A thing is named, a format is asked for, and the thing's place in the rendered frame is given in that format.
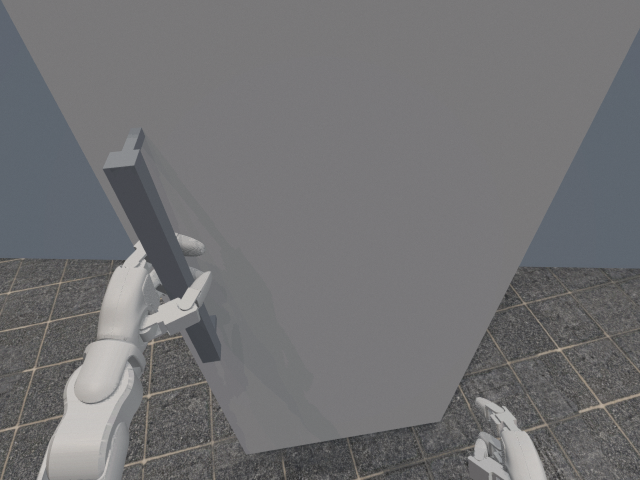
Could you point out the robot left hand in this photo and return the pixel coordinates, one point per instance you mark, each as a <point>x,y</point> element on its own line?
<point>132,292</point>

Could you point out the handle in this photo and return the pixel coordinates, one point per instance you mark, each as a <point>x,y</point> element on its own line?
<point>132,183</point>

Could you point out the fridge door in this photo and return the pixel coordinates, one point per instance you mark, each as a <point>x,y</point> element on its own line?
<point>366,176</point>

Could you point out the robot left forearm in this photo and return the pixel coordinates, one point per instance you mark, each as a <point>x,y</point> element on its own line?
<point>100,400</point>

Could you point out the robot right hand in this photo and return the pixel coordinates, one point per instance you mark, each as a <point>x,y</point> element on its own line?
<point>514,457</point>

